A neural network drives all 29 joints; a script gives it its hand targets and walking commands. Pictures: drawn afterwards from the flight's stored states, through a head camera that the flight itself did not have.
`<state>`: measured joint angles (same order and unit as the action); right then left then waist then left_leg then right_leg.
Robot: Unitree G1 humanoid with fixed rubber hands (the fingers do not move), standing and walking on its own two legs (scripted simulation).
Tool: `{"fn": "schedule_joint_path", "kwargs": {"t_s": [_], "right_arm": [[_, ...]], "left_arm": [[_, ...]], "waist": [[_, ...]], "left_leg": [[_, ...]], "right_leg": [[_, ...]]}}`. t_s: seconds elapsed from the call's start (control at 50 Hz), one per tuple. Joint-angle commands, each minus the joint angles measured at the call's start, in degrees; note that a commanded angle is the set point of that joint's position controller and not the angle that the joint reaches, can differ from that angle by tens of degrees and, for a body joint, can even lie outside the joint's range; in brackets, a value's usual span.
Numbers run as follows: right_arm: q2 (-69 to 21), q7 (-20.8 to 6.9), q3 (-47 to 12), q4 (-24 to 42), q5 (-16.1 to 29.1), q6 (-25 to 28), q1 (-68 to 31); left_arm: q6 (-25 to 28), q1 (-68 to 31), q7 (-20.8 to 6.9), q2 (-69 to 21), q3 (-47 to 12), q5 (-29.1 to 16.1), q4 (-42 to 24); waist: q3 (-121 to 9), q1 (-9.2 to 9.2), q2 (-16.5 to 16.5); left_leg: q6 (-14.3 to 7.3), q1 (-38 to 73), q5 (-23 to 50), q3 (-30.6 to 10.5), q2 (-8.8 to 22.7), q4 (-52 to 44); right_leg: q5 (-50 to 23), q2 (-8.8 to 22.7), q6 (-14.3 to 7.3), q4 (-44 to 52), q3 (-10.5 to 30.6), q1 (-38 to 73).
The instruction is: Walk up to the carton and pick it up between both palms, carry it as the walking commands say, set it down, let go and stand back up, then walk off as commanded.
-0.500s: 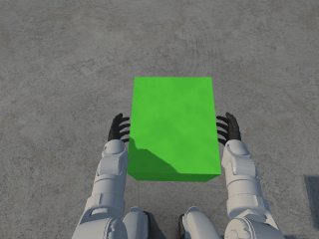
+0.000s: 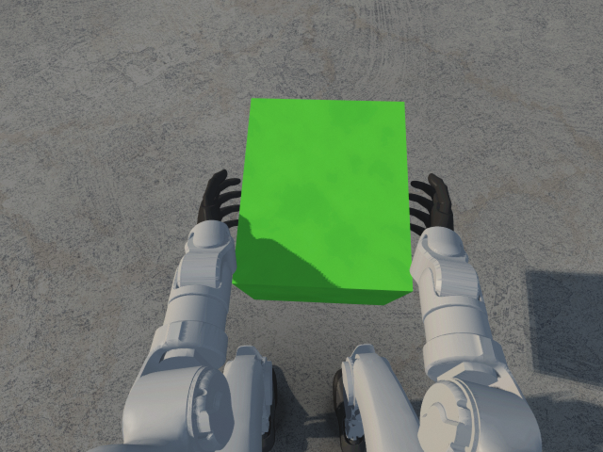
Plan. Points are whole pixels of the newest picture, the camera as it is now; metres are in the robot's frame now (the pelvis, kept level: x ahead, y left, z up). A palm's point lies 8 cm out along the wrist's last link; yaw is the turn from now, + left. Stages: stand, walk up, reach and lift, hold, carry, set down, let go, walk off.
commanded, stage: set down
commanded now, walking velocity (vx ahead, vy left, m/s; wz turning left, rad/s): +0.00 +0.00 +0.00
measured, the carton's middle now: (322, 209) +0.47 -0.03 -0.14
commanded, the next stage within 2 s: none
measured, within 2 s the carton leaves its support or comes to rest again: neither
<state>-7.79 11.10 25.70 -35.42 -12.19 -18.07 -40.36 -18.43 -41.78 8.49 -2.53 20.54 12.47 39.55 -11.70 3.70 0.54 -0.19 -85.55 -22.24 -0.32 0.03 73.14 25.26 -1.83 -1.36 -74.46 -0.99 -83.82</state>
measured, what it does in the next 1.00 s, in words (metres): lowers itself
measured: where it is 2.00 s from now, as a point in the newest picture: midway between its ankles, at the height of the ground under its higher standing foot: (305, 425)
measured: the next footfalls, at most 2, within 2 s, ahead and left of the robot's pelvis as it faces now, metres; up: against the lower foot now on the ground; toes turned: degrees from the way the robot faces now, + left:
none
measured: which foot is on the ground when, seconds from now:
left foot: down 0.00-1.00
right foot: down 0.00-1.00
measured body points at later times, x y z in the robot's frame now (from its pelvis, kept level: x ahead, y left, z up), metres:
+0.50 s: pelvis +0.00 +0.01 -0.06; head +0.23 -0.01 +0.33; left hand +0.46 +0.13 -0.15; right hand +0.44 -0.18 -0.14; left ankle +0.09 +0.12 -0.59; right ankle +0.07 -0.10 -0.59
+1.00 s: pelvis -0.02 +0.01 -0.13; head +0.27 +0.00 +0.21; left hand +0.50 +0.13 -0.24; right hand +0.47 -0.18 -0.23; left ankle +0.09 +0.12 -0.59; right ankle +0.07 -0.10 -0.59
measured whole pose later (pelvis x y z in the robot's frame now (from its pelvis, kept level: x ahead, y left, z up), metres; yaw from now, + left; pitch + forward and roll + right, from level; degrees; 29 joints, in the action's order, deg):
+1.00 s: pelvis -0.02 +0.01 -0.13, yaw -2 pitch +44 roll +0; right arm 0.7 10.4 25.6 -41.6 -8.9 -17.3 -60.6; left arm -16.5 -62.7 11.5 5.5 17.5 5.6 47.9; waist -5.0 2.5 0.9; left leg 0.6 -115.6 -28.4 -1.3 -3.4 100.3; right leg 30.8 -3.5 0.7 -101.4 1.0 -114.3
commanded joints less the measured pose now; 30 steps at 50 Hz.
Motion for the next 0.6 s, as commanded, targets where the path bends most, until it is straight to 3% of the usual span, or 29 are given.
{"fn": "schedule_joint_path", "kwargs": {"t_s": [0.0, 0.02, 0.04, 0.06, 0.08, 0.12, 0.16, 0.18, 0.2, 0.22, 0.24, 0.26, 0.3, 0.32, 0.34, 0.36, 0.4, 0.42, 0.44, 0.46, 0.48, 0.5, 0.56, 0.58], "right_arm": [[-52.64, -25.85, -34.02, 0.05, 9.43, 2.43, -39.57], [-52.48, -25.25, -32.31, -3.10, 8.64, 1.98, -36.42], [-51.17, -24.80, -33.17, 0.28, 8.24, 2.45, -37.04], [-50.97, -24.86, -32.11, -1.18, 8.50, 2.52, -38.31], [-50.03, -24.53, -33.06, 0.49, 9.37, 3.01, -37.81], [-50.84, -24.07, -35.12, 1.82, 10.79, 3.31, -41.06], [-50.06, -22.97, -32.89, -2.56, 9.58, 2.81, -39.27], [-50.28, -23.13, -34.48, -1.28, 10.62, 3.19, -40.11], [-49.99, -22.58, -33.74, -2.33, 10.20, 3.17, -39.11], [-50.51, -22.57, -34.14, -2.74, 10.15, 3.33, -39.04], [-49.99, -22.08, -33.69, -2.56, 10.66, 3.64, -38.81], [-48.89, -22.06, -33.87, -3.98, 10.64, 3.76, -40.02], [-47.78, -21.01, -32.37, -5.22, 9.66, 4.13, -41.31], [-47.93, -20.91, -35.21, -0.35, 10.72, 4.89, -44.51], [-48.27, -20.87, -34.37, -0.87, 10.82, 4.80, -43.07], [-47.18, -20.56, -36.64, 0.87, 12.18, 5.26, -45.24], [-45.31, -19.53, -34.30, -0.75, 10.33, 5.52, -45.87], [-45.56, -19.66, -33.11, -0.66, 10.07, 5.58, -45.10], [-46.19, -19.50, -31.99, -4.46, 9.33, 5.05, -42.77], [-46.06, -19.62, -32.67, -2.89, 10.03, 5.50, -42.96], [-46.01, -19.45, -30.74, -4.84, 8.85, 5.14, -43.46], [-44.41, -19.59, -30.86, -4.22, 9.13, 5.46, -44.66], [-43.72, -19.12, -32.00, -1.42, 9.75, 5.55, -47.70], [-44.46, -19.23, -31.63, -1.49, 10.07, 5.59, -49.41]], "left_arm": [[3.96, -40.29, -20.66, -57.42, -30.53, -9.11, -3.71], [3.54, -40.60, -20.20, -57.47, -29.75, -9.15, -2.79], [3.69, -39.09, -19.96, -58.39, -30.84, -9.59, -2.71], [3.80, -37.97, -19.62, -56.27, -29.36, -8.70, -1.36], [4.32, -39.86, -19.70, -57.70, -32.02, -10.35, -4.26], [5.13, -44.36, -18.86, -54.93, -32.35, -11.38, -6.74], [4.77, -42.33, -18.88, -52.60, -28.54, -9.85, -1.65], [5.27, -40.62, -18.24, -53.10, -28.73, -9.65, -2.50], [5.11, -41.04, -18.15, -53.32, -27.65, -9.44, -1.20], [5.85, -42.97, -17.92, -51.34, -27.77, -9.48, -3.81], [5.96, -43.82, -18.09, -51.59, -28.36, -10.13, -3.70], [5.74, -42.62, -17.49, -51.59, -26.65, -9.36, -1.72], [6.00, -44.08, -17.67, -50.48, -26.01, -10.16, -0.77], [6.51, -43.96, -17.45, -50.74, -27.12, -10.34, -1.80], [6.60, -46.55, -17.24, -50.58, -28.05, -11.18, -4.30], [6.63, -44.54, -17.04, -52.10, -29.23, -12.01, -3.45], [6.51, -44.42, -16.85, -50.87, -27.15, -12.15, -0.02], [6.83, -47.58, -16.72, -50.63, -28.69, -12.84, -2.61], [7.12, -48.57, -16.59, -49.27, -28.16, -12.95, -2.97], [7.39, -49.78, -16.41, -50.17, -29.43, -13.54, -4.53], [7.00, -49.22, -16.24, -48.59, -27.49, -12.33, -2.06], [6.62, -47.38, -15.82, -50.17, -27.45, -12.35, -0.01], [7.36, -50.58, -15.30, -47.35, -27.63, -12.73, -2.33], [7.18, -51.00, -14.88, -47.76, -27.46, -12.69, -1.16]], "waist": [[-54.09, 1.15, 2.72], [-53.40, 1.96, 4.05], [-55.56, 2.89, 4.03], [-51.59, 1.57, 3.13], [-55.94, 2.58, 4.90], [-60.22, 1.36, 3.32], [-49.10, 0.25, 2.94], [-54.10, -1.80, 2.43], [-54.42, -0.57, 2.86], [-52.94, -1.79, 1.96], [-54.68, -0.49, 2.78], [-52.21, -3.29, 2.98], [-50.52, -1.40, 1.84], [-53.69, -3.10, 0.96], [-57.68, -2.19, 2.04], [-60.38, -3.44, 1.80], [-56.01, -0.80, -0.87], [-55.19, 0.19, 0.71], [-55.32, -0.05, -0.26], [-56.48, -0.38, 1.46], [-54.79, 0.09, 0.41], [-53.66, -0.20, 2.00], [-56.37, -1.37, 0.56], [-55.70, -1.64, 1.95]], "left_leg": [[-0.65, 28.18, 12.56, -1.90, -9.28, -1.96], [-0.45, 28.01, 11.52, -1.78, -9.35, -2.06], [-0.35, 27.74, 12.78, -2.11, -9.37, -0.96], [-0.31, 25.51, 14.24, -2.21, -9.17, -0.51], [0.00, 25.07, 15.47, -2.09, -9.24, 0.55], [-0.13, 26.01, 16.12, -1.81, -9.46, 2.07], [-0.29, 17.66, 11.71, -0.98, -9.84, 2.11], [-0.32, 20.32, 12.73, -1.25, -9.96, 2.41], [-0.44, 19.48, 11.40, -0.99, -9.91, 3.02], [-0.49, 18.24, 12.82, -1.57, -9.66, 3.27], [-0.44, 16.89, 12.99, -1.15, -9.89, 4.79], [-0.02, 17.70, 12.99, -1.03, -9.82, 3.77], [0.21, 14.60, 9.46, -0.50, -10.05, 4.72], [0.16, 14.70, 13.28, -0.58, -10.07, 5.91], [0.33, 17.40, 15.11, -0.21, -10.18, 6.58], [0.81, 17.56, 15.02, 0.38, -10.56, 7.41], [0.73, 14.22, 12.84, -0.67, -10.55, 8.11], [0.85, 15.98, 14.82, -1.13, -10.47, 7.89], [1.01, 14.12, 13.13, -0.89, -10.45, 8.45], [1.16, 15.43, 14.70, -0.58, -10.40, 9.52], [1.10, 13.66, 12.77, -0.28, -10.53, 9.54], [1.36, 14.49, 14.18, -0.51, -10.44, 9.09], [1.14, 11.55, 13.14, -0.42, -10.59, 11.27], [1.30, 13.58, 13.78, -0.66, -10.72, 10.78]], "right_leg": [[-15.73, -7.29, 1.88, 5.64, 2.34, 19.36], [-15.09, -7.24, 1.65, 5.82, 2.38, 19.23], [-16.34, -7.46, 1.66, 5.24, 2.31, 19.82], [-17.39, -7.57, 2.06, 3.90, 2.00, 15.89], [-19.91, -7.60, 1.67, 3.71, 2.66, 19.28], [-19.92, -7.65, 2.12, 1.62, 2.41, 18.94], [-17.27, -7.61, 2.34, 2.65, 3.07, 17.69], [-17.32, -7.93, 2.50, 1.21, 2.55, 18.08], [-16.41, -7.69, 2.22, 1.75, 3.29, 19.59], [-18.69, -7.84, 2.54, 0.32, 3.21, 18.04], [-19.67, -7.66, 2.54, 0.09, 3.78, 19.56], [-17.85, -8.10, 2.43, -1.25, 3.04, 16.90], [-15.00, -8.03, 2.86, -0.97, 2.51, 17.57], [-19.51, -8.23, 3.07, -2.47, 2.93, 18.51], [-20.40, -8.49, 2.62, -3.57, 2.80, 18.75], [-19.91, -8.54, 2.98, -4.24, 2.12, 20.05], [-18.46, -8.47, 3.26, -4.30, 1.64, 17.75], [-19.08, -8.53, 2.93, -5.71, 1.36, 13.37], [-18.18, -8.64, 2.98, -5.50, 1.45, 14.27], [-18.76, -8.64, 2.51, -6.25, 1.84, 13.11], [-17.34, -8.68, 2.76, -6.04, 1.59, 13.39], [-17.77, -8.64, 2.54, -7.23, 1.10, 10.13], [-17.24, -8.52, 2.75, -8.92, 1.29, 11.29], [-16.75, -8.62, 2.82, -9.58, 0.76, 8.46]]}}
